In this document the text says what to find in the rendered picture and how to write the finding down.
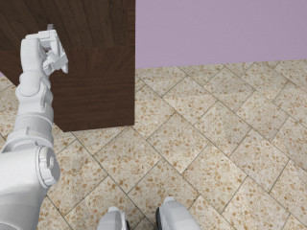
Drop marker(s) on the left robot shin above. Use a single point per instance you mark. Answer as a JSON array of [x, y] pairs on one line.
[[114, 208]]

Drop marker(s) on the robot shin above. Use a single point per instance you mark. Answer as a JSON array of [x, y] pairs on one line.
[[114, 208], [168, 198]]

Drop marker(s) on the robot left hand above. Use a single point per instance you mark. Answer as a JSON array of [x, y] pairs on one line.
[[35, 59]]

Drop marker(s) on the left robot forearm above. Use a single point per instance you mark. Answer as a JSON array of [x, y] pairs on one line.
[[35, 116]]

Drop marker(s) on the handle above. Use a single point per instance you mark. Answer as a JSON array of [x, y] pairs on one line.
[[49, 28]]

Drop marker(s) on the drawer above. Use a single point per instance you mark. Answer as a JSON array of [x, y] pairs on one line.
[[78, 23]]

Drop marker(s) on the right robot shin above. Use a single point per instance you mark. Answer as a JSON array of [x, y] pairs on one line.
[[168, 198]]

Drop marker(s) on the left robot upper arm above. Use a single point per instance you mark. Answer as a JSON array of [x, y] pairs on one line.
[[25, 178]]

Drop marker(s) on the cabinet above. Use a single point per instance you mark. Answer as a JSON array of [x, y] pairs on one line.
[[99, 89]]

